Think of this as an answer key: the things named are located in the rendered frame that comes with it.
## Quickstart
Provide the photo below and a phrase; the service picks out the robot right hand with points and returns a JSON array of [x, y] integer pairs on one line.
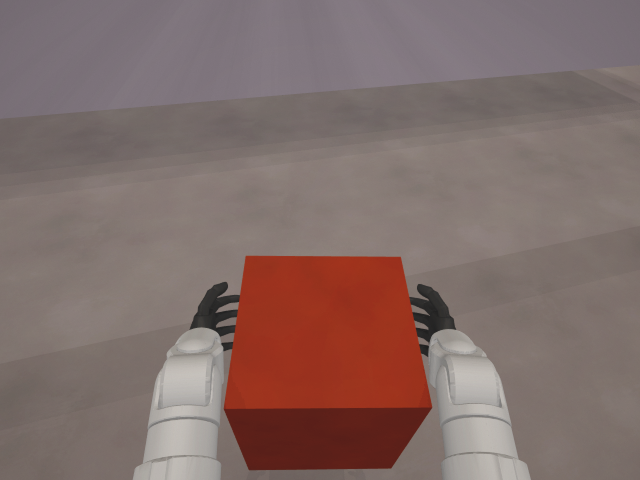
[[439, 318]]

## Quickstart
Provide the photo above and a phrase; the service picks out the robot right forearm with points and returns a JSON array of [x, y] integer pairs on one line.
[[473, 413]]

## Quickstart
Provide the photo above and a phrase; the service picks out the robot left forearm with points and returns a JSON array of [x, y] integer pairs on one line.
[[185, 411]]

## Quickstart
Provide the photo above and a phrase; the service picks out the robot left hand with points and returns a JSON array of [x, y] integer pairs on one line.
[[206, 317]]

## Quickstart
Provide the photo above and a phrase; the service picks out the carton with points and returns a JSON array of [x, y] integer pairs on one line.
[[326, 370]]

